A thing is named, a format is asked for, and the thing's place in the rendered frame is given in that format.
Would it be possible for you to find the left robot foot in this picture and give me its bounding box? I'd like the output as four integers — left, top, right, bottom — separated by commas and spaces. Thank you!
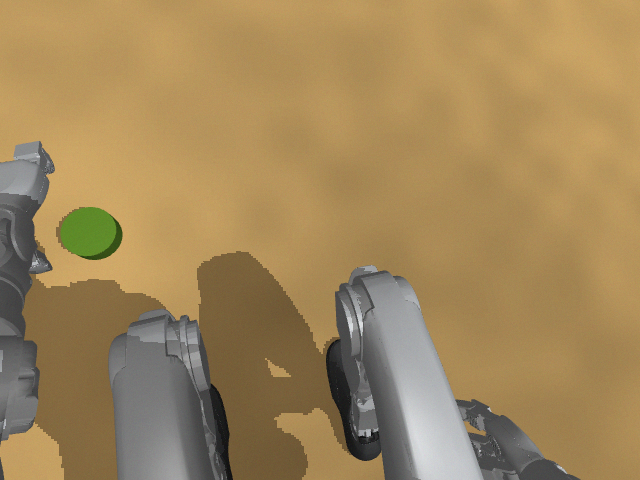
209, 384, 233, 480

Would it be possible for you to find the tin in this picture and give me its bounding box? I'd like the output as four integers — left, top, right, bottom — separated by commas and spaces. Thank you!
60, 207, 122, 260

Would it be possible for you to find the right robot arm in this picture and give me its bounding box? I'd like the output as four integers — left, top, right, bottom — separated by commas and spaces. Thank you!
520, 459, 581, 480

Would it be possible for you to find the right robot hand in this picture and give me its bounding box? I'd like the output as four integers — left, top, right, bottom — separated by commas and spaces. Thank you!
455, 399, 545, 480

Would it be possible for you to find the left robot arm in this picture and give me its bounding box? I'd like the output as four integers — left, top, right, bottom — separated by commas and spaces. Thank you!
0, 204, 40, 480

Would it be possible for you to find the left robot hand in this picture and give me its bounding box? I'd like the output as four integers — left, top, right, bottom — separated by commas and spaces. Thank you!
0, 141, 55, 274

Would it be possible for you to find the right robot foot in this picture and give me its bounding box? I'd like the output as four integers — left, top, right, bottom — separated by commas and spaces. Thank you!
326, 339, 381, 461

